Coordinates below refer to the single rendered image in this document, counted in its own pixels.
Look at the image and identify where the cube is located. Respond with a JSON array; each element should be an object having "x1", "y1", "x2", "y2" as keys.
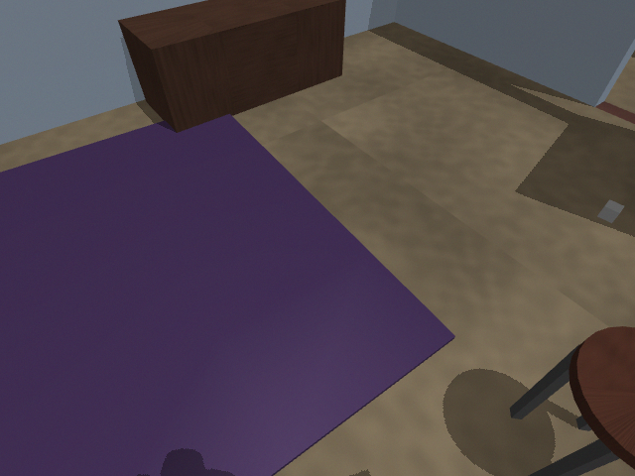
[{"x1": 597, "y1": 199, "x2": 624, "y2": 223}]

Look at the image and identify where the stool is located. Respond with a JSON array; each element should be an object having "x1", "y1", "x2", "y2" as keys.
[{"x1": 510, "y1": 326, "x2": 635, "y2": 476}]

